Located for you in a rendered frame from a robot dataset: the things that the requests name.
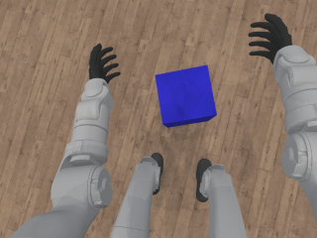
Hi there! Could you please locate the left robot upper arm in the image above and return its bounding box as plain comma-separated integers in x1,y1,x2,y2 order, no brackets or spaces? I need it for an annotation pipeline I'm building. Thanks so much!
9,165,113,238

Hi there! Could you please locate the robot left hand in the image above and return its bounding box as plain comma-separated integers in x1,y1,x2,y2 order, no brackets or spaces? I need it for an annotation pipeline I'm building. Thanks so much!
88,43,121,84

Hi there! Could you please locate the left robot forearm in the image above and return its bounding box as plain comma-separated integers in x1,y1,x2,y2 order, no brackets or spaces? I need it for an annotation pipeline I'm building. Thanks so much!
51,77,115,204

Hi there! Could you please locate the right robot forearm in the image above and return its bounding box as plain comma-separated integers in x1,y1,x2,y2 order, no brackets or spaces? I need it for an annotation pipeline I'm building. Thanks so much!
272,45,317,136

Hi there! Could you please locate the robot right hand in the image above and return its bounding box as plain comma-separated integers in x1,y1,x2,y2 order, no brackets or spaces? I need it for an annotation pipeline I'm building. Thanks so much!
248,13,292,64

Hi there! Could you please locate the carton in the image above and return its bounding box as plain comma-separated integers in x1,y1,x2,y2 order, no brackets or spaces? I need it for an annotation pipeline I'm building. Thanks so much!
155,64,217,128

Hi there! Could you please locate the right robot upper arm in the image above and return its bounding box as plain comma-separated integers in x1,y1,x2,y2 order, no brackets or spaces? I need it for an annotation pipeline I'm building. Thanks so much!
281,131,317,226

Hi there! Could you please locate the left robot foot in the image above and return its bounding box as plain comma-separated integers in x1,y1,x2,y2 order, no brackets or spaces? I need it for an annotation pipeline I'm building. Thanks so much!
151,153,163,195

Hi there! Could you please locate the robot right thigh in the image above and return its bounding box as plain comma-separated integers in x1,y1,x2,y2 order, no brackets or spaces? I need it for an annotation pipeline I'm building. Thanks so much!
202,169,248,238

